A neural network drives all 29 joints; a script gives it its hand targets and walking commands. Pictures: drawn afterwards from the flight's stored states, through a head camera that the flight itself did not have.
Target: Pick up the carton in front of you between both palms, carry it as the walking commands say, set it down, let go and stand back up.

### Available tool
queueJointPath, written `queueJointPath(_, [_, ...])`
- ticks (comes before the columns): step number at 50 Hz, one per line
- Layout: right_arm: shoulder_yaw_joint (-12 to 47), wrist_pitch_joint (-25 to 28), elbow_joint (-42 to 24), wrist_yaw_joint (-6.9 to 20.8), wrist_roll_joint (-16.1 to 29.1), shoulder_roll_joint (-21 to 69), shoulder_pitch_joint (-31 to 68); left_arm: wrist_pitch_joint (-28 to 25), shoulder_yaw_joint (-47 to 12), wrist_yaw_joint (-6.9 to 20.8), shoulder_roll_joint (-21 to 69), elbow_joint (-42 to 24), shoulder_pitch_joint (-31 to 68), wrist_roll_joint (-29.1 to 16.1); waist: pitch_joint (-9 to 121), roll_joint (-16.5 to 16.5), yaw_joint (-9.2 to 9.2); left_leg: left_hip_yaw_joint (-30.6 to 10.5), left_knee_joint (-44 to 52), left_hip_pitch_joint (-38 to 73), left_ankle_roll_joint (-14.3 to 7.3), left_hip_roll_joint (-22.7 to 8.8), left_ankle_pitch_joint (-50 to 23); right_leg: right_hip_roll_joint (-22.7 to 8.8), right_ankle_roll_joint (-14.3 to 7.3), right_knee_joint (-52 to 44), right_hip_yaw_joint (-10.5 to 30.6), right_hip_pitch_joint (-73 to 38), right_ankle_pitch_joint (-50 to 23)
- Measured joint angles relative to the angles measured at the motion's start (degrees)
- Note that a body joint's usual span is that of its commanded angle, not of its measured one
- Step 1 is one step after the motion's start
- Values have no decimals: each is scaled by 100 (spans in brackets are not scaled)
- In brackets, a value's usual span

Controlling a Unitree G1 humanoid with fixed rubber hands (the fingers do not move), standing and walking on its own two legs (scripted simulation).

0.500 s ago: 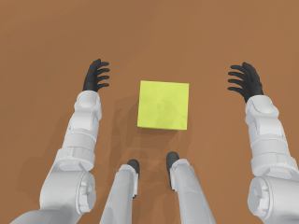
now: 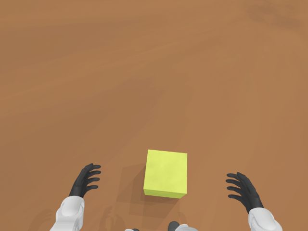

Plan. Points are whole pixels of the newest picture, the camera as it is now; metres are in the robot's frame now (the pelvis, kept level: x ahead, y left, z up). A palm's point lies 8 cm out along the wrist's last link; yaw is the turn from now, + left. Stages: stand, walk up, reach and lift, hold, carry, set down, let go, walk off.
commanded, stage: let go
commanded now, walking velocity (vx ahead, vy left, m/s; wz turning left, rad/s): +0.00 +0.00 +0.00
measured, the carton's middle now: (164, 175) +0.38 -0.05 -0.64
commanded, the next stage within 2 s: stand in 0.60 s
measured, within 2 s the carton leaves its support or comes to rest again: neither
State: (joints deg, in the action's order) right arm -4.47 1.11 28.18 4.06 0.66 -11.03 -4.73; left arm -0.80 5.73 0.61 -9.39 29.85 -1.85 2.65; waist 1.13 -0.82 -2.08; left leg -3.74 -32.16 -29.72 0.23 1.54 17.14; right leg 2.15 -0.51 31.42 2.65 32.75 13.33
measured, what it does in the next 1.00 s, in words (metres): stands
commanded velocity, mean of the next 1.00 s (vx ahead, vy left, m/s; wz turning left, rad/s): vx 0.00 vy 0.00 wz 0.00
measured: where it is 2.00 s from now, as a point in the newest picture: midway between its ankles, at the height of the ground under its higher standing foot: outside the picture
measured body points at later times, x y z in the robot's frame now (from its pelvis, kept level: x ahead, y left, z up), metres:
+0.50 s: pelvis +0.01 +0.02 +0.01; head +0.02 +0.01 +0.46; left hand +0.18 +0.25 -0.06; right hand +0.18 -0.22 -0.06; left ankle -0.03 +0.12 -0.73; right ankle +0.01 -0.11 -0.73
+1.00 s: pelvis +0.02 +0.00 +0.01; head +0.03 -0.01 +0.46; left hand +0.15 +0.30 -0.08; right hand +0.17 -0.29 -0.09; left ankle -0.03 +0.12 -0.73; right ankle +0.01 -0.11 -0.73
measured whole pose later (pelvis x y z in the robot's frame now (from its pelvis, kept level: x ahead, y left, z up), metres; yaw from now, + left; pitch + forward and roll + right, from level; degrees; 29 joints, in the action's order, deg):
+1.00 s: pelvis +0.02 +0.00 +0.01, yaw +1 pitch +0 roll +0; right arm -2.0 -0.9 40.6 -1.1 -2.2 -19.6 -11.4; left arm 0.3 2.4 -1.3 -18.8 44.5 -10.0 2.3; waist -0.7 1.9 0.0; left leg -4.4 -28.5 -8.6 0.3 0.9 19.4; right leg 2.0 -1.1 28.4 0.9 11.5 16.4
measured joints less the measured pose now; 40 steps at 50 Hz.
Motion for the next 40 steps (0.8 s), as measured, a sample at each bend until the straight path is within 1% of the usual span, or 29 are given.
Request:
queueJointPath(6, [155, -119, -239, 19, 0, -56, -733, 85, -173, 116, -154, -256, -785, -122, -263, 53, 96, 37, 521, 1308, -95, 16, -81, -48, 74, -596, 46, -1342, -112])
queueJointPath(13, [192, -551, -328, 57, -98, -125, -834, 476, -311, 255, -259, -444, -1091, -206, -519, 169, 195, 89, 684, 2233, -185, 64, -37, -111, 144, -749, 82, -2260, -61])
queueJointPath(19, [164, -834, -368, 62, -179, -124, -726, 742, -354, 308, -258, -525, -1068, -221, -700, 205, 219, 91, 652, 2557, -194, 72, 19, -125, 147, -686, 61, -2576, 20])
queueJointPath(25, [163, -924, -427, 52, -185, -129, -767, 850, -340, 321, -211, -564, -1034, -163, -789, 192, 219, 74, 629, 2669, -154, 30, 54, -89, 103, -659, 26, -2690, 59])
queueJointPath(30, [237, -1270, -602, -159, -236, -200, -768, 693, -362, 163, -235, -411, -1111, -245, -701, 153, 192, 90, 503, 2601, -103, -13, 134, -40, 53, -464, 29, -2580, 161])
queueJointPath(34, [233, -824, -13, -407, -252, -415, -680, 468, -411, -70, -422, 278, -1010, -42, -362, 192, 177, 36, 248, 2188, -56, -37, 234, -15, 27, -259, -45, -2205, 249])
queueJointPath(40, [152, -413, 645, -464, -297, -719, -698, 254, -290, -143, -773, 919, -969, -1, -195, 248, 195, -14, 176, 1985, -26, -51, 277, -7, -14, -171, -111, -2010, 314])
